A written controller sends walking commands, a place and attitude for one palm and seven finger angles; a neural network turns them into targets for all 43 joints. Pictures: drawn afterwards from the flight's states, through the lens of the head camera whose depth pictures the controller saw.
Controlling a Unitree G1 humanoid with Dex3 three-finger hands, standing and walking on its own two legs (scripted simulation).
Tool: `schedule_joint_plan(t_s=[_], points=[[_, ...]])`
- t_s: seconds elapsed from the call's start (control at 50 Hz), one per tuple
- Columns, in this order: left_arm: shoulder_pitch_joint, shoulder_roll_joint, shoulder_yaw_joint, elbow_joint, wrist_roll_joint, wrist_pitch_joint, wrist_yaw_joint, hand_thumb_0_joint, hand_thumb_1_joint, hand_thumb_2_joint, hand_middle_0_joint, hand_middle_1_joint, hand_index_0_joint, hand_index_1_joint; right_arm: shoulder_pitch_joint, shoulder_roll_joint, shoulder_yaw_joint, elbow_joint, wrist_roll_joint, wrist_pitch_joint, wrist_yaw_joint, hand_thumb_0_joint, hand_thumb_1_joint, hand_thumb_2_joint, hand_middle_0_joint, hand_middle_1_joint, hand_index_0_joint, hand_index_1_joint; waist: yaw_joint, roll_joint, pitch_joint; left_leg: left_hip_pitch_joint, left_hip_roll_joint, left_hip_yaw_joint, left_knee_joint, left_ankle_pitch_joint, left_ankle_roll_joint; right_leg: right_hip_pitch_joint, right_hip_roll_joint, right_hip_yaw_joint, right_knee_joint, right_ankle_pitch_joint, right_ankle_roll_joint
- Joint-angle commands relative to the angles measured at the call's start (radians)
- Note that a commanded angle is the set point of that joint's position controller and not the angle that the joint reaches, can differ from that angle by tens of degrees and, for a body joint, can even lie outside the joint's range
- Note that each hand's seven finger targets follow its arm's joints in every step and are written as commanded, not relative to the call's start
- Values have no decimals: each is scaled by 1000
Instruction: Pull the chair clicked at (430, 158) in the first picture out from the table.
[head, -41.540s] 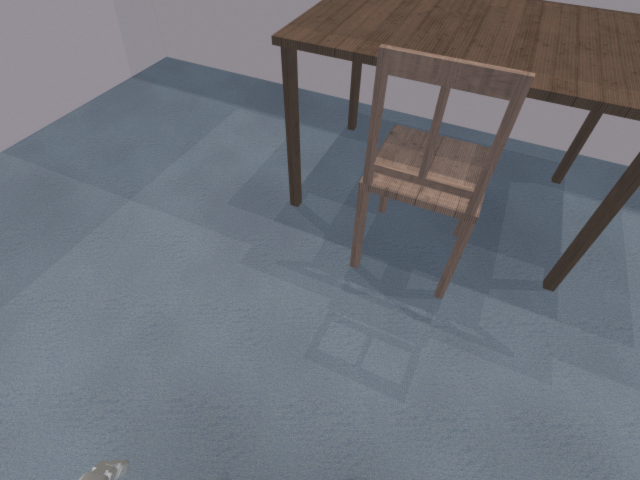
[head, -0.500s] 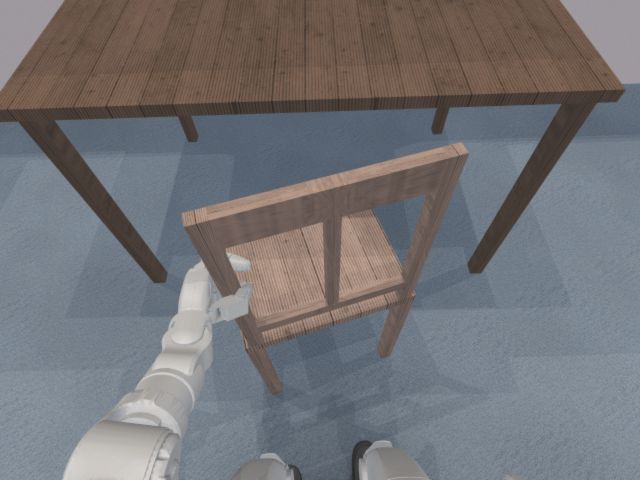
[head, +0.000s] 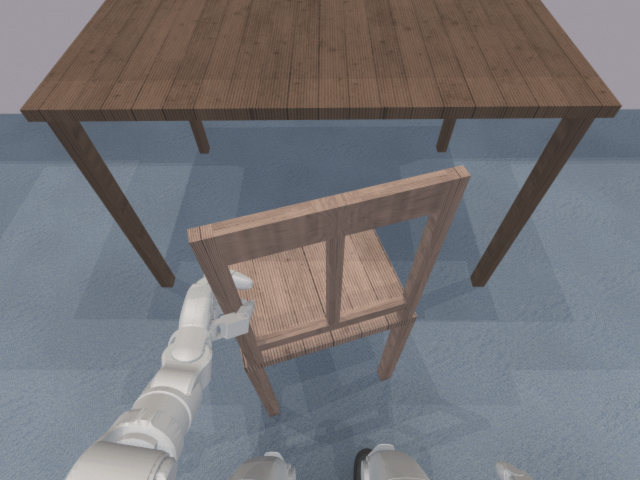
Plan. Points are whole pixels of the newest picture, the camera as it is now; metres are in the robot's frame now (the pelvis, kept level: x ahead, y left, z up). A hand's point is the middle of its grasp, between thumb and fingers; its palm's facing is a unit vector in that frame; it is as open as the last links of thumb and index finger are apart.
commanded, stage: step backward, pulling the chair out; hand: left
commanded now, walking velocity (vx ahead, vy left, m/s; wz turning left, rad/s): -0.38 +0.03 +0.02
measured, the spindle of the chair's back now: (333, 283) +0.41 -0.01 -0.08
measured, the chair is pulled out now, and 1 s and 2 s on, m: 0.17 0.21 0.31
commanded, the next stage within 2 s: none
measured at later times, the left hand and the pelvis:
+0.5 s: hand (236, 323) +0.33 +0.13 -0.05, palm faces -0.01 -0.98 -0.18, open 5.8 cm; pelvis -0.03 +0.01 +0.01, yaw +0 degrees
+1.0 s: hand (230, 345) +0.30 +0.14 -0.05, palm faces -0.03 -0.98 -0.18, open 5.8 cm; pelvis -0.06 +0.01 +0.01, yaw +1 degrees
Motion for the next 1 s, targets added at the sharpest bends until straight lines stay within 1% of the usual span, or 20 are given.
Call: schedule_joint_plan(t_s=[0.0, 0.04, 0.08, 0.1, 0.18, 0.24, 0.3, 0.38, 0.44, 0.5, 0.56, 0.64, 0.68, 0.72, 0.76, 0.78, 0.82, 0.88, 0.92, 0.98], points=[[-321, 204, 22, -150, 38, -51, 4, 0, 900, 900, -500, -1450, -500, -1450, 87, -145, -44, -53, -5, -34, 0, 0, -900, -900, 200, 300, 200, 300, -15, -161, -347, 205, 24, -77, -92, -27, -8, 150, -245, 229, -335, -159, -56], [-303, 197, 13, -132, 34, -49, 6, 0, 900, 900, -500, -1450, -500, -1450, 75, -176, -42, -50, -10, -32, -14, 0, -900, -900, 200, 300, 200, 300, -13, 8, -285, 148, 97, -167, -364, 50, 29, 153, -121, 111, -204, -151, 8], [-334, 162, -11, -209, 26, -57, 6, 0, 900, 900, -500, -1450, -500, -1450, 29, -163, -36, -90, -3, -37, -19, 0, -900, -900, 200, 300, 200, 300, 24, 147, -332, 48, 231, -253, -446, 147, 72, 245, -26, 32, 48, -140, 37], [-386, 129, -37, -251, 22, -56, 4, 0, 900, 900, -500, -1450, -500, -1450, 12, -156, -35, -105, -3, -42, -20, 0, -900, -900, 200, 300, 200, 300, 26, 139, -347, 52, 264, -261, -454, 140, 78, 245, -13, 42, 96, -173, 28], [-390, 136, -18, -219, 38, -33, 0, 0, 900, 900, -500, -1450, -500, -1450, 32, -150, -50, -71, -28, -33, -27, 0, -900, -900, 200, 300, 200, 300, 17, 71, -351, 220, 261, -200, -271, 705, 51, 217, -31, 66, 38, 62, 19], [-393, 175, 6, -208, 49, -44, -3, 0, 900, 900, -500, -1450, -500, -1450, 50, -159, -66, -52, -32, -22, -26, 0, -900, -900, 200, 300, 200, 300, 0, 49, -410, 254, 230, -144, -214, 794, 2, 270, -58, 79, 0, 346, 12], [-410, 217, 25, -206, 38, -55, -6, 0, 900, 900, -500, -1450, -500, -1450, 45, -143, -71, -55, -15, -12, -32, 0, -900, -900, 200, 300, 200, 300, -4, -38, -454, 152, 130, -79, -153, 376, -32, 305, -160, 189, -72, 357, -23], [-403, 258, 42, -142, 29, -54, -2, 0, 900, 900, -500, -1450, -500, -1450, 56, -145, -64, -41, -4, -19, -30, 0, -900, -900, 200, 300, 200, 300, 1, -117, -413, 156, 31, -70, -93, -13, -30, 229, -249, 271, -294, 16, -46], [-424, 249, 37, -143, 29, -55, 2, 0, 900, 900, -500, -1450, -500, -1450, 58, -168, -52, -30, -3, -33, -32, 0, -900, -900, 200, 300, 200, 300, -15, -50, -386, 208, 63, -97, -248, 85, -6, 174, -175, 154, -277, -92, -10], [-441, 195, 3, -191, 14, -62, 5, 0, 900, 900, -500, -1450, -500, -1450, 4, -166, -44, -82, 8, -45, -36, 0, -900, -900, 200, 300, 200, 300, 17, 120, -381, 83, 224, -204, -433, 105, 49, 228, -20, 47, -10, -210, 38], [-460, 192, 9, -215, 9, -46, 4, 0, 900, 900, -500, -1450, -500, -1450, 15, -161, -48, -81, -4, -49, -43, 0, -900, -900, 200, 300, 200, 300, 12, 136, -367, 92, 276, -237, -403, 285, 82, 246, -1, 57, 84, -143, 33], [-430, 216, 31, -182, 23, -29, -5, 0, 900, 900, -500, -1450, -500, -1450, 19, -162, -59, -69, -14, -45, -42, 0, -900, -900, 200, 300, 200, 300, 13, 68, -352, 61, 242, -169, -327, 359, 53, 323, -24, 70, 19, -24, 32], [-430, 225, 29, -190, 26, -28, -4, 0, 900, 900, -500, -1450, -500, -1450, -3, -157, -57, -79, -10, -44, -39, 0, -900, -900, 200, 300, 200, 300, 23, 80, -303, -62, 199, -122, -312, 103, 31, 318, -72, 126, 7, -153, 8], [-410, 251, 36, -185, 25, -34, 2, 0, 900, 900, -500, -1450, -500, -1450, 21, -153, -58, -83, -6, -46, -33, 0, -900, -900, 200, 300, 200, 300, 23, -61, -273, -54, 94, -82, -167, -151, 6, 180, -163, 265, -176, -402, -39], [-364, 273, 53, -136, 31, -31, 6, 0, 900, 900, -500, -1450, -500, -1450, 74, -149, -66, -51, -10, -44, -21, 0, -900, -900, 200, 300, 200, 300, 17, -237, -318, 113, -15, -40, 84, -89, -29, 87, -291, 382, -448, -487, -74], [-360, 263, 53, -129, 36, -31, 1, 0, 900, 900, -500, -1450, -500, -1450, 67, -146, -64, -45, -11, -44, -14, 0, -900, -900, 200, 300, 200, 300, 20, -239, -357, 127, -19, -50, 173, -100, -28, 141, -311, 365, -452, -371, -86], [-396, 241, 51, -135, 36, -32, -6, 0, 900, 900, -500, -1450, -500, -1450, 68, -140, -52, -36, -9, -44, -6, 0, -900, -900, 200, 300, 200, 300, 4, -216, -395, 145, 11, -76, 139, -102, -24, 219, -296, 276, -378, -153, -89], [-381, 211, 24, -117, 25, -32, -7, 0, 900, 900, -500, -1450, -500, -1450, 96, -154, -32, -14, -5, -44, -18, 0, -900, -900, 200, 300, 200, 300, -18, -109, -354, 214, 28, -61, -263, 10, -13, 225, -212, 145, -284, -23, -19], [-383, 186, 14, -145, 27, -36, -11, 0, 900, 900, -500, -1450, -500, -1450, 83, -194, -43, -33, -14, -37, -28, 0, -900, -900, 200, 300, 200, 300, 3, 102, -351, 123, 177, -214, -425, 192, 50, 240, -61, 41, -67, -55, 45], [-523, 134, -31, -262, 15, -33, -15, 0, 900, 900, -500, -1450, -500, -1450, 29, -149, -40, -76, -26, -41, -35, 0, -900, -900, 200, 300, 200, 300, 16, 196, -352, 171, 309, -261, -402, 517, 92, 201, -16, 45, 152, -160, 35]])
